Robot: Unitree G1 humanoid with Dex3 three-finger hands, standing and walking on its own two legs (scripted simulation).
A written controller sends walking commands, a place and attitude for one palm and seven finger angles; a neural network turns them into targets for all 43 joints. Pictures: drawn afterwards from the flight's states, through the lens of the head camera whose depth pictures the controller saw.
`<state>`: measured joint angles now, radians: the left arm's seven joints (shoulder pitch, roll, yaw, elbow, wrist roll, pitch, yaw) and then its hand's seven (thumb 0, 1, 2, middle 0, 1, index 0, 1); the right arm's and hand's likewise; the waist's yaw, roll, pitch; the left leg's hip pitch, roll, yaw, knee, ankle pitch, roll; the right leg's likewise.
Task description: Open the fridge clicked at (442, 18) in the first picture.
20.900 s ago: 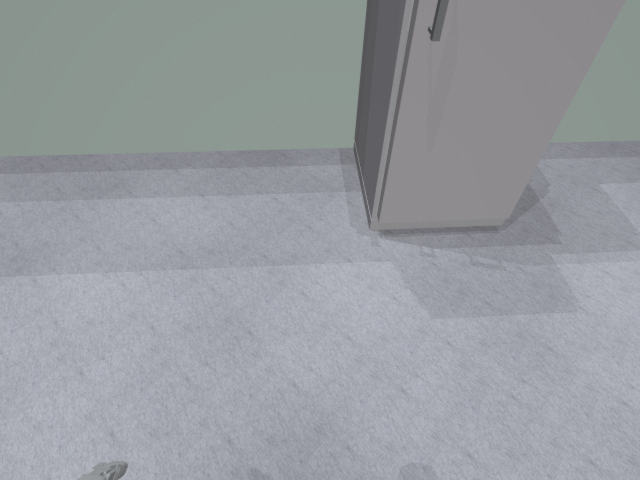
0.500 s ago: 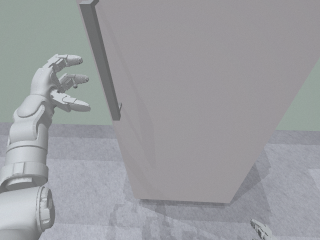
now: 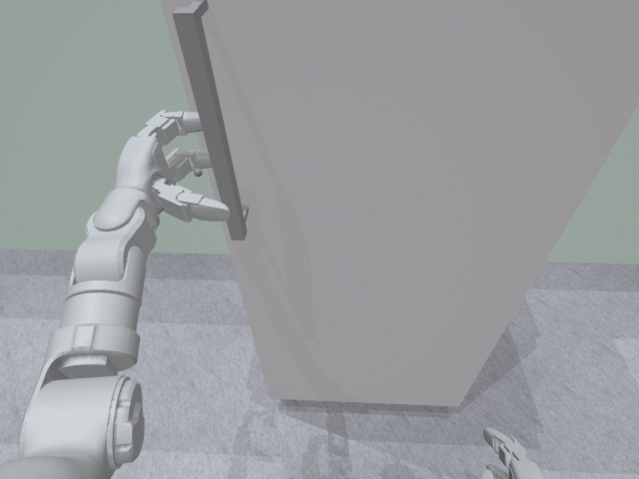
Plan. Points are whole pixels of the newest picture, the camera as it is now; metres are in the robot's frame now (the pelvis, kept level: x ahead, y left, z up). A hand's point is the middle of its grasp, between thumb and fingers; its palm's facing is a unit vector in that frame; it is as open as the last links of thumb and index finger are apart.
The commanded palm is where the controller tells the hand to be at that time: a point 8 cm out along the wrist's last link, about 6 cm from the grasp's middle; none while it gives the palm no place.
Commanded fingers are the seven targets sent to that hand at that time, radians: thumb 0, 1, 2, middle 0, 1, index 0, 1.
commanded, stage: feel for the door with the fingertips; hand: left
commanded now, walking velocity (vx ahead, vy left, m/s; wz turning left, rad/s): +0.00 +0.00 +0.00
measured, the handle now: (222, 138) +0.47 +0.14 +0.22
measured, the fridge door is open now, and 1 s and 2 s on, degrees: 0 0 0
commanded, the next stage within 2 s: slide the fingers in behind the handle in 0.24 s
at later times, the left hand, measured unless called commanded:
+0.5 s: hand (200, 163) +0.43 +0.16 +0.21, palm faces +0.00 -1.00 +0.00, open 13.7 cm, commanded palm +0.40 +0.22 +0.21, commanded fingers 0.00 -0.50 0.30 -0.30 -1.20 -0.30 -1.20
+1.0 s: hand (212, 173) +0.41 +0.14 +0.21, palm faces +0.00 -1.00 +0.00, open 14.0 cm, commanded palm +0.38 +0.19 +0.21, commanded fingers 0.00 -0.50 0.30 -0.30 -1.20 -0.30 -1.20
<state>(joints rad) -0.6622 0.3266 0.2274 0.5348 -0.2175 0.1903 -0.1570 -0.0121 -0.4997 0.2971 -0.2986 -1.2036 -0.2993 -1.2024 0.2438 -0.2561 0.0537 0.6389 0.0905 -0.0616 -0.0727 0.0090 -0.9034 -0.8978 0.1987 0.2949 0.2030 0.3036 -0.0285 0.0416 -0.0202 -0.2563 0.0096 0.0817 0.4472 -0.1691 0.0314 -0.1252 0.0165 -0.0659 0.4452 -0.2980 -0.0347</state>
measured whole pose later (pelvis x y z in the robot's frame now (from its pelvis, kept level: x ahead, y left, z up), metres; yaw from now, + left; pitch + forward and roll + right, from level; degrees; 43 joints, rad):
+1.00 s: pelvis +0.00 -0.01 +0.00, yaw +1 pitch -2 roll +0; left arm -0.66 0.29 0.19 0.49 -0.22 0.23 -0.12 -0.01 -0.50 0.30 -0.30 -1.20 -0.30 -1.20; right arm 0.21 -0.26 0.05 0.64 0.09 -0.03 -0.08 0.01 -0.90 -0.90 0.20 0.29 0.20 0.30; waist -0.01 0.04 -0.02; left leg -0.24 0.01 0.07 0.43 -0.16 0.02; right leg -0.11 0.03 -0.08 0.43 -0.30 -0.05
